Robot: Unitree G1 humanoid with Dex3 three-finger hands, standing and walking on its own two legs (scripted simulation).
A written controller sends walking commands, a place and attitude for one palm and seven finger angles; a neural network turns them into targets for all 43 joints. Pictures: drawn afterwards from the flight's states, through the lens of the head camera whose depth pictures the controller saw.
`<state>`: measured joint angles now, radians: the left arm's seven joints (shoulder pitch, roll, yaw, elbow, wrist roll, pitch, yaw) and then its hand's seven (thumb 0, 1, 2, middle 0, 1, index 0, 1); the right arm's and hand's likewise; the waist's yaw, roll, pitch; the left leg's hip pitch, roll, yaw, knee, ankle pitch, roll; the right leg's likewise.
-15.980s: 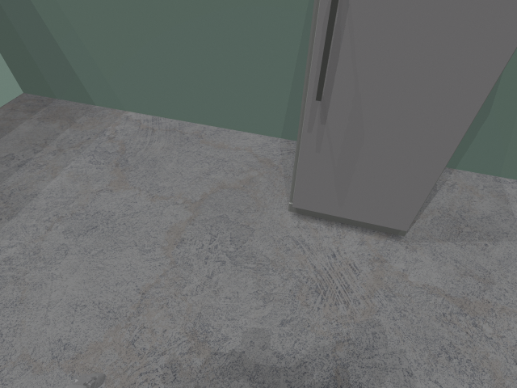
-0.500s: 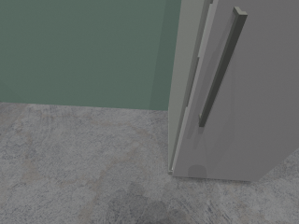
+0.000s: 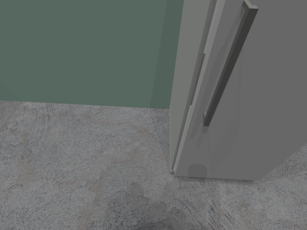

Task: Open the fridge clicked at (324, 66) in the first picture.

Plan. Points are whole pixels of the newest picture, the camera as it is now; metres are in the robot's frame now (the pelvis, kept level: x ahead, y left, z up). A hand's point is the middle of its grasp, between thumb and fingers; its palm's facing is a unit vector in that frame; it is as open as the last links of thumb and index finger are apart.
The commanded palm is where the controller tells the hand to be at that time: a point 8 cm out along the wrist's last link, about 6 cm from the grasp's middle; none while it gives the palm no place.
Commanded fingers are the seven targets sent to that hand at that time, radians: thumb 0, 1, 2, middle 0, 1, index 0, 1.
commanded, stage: shuffle to correct the standing spot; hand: left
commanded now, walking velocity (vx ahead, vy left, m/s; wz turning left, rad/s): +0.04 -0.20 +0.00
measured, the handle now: (221, 78) +0.50 -0.16 +0.14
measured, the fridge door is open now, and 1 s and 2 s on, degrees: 0 0 0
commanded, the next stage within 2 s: come to a stop and stand still in 1.42 s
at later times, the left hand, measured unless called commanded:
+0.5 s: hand out of the picture -0.03 +0.10 -0.20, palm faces +0.11 -0.99 -0.12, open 7.4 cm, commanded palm none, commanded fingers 0.00 0.90 0.90 -0.20 -0.30 -0.20 -0.30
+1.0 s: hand out of the picture +0.08 +0.03 -0.18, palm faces +0.09 -0.97 -0.23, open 7.4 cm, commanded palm none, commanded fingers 0.00 0.90 0.90 -0.20 -0.30 -0.20 -0.30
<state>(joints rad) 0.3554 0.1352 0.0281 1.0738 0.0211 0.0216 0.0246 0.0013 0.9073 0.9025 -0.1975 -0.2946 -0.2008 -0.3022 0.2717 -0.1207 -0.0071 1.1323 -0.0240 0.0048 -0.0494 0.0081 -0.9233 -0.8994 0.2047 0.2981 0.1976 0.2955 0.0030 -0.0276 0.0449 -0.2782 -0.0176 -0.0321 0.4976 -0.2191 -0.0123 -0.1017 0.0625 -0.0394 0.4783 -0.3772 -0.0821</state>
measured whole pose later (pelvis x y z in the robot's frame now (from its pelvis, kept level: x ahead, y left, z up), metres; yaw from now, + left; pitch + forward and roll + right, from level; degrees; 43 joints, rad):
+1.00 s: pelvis +0.06 -0.16 -0.01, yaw +5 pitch +2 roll -1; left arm 0.24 0.17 0.06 0.97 0.05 0.04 0.01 0.00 0.91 0.90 -0.20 -0.29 -0.20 -0.30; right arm 0.21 -0.22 -0.09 1.03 -0.02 0.05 -0.03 0.01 -0.91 -0.90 0.20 0.30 0.20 0.30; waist 0.01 0.03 0.09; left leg -0.49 0.08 0.07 1.07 -0.54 -0.04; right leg -0.31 -0.06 -0.09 0.60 -0.31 0.02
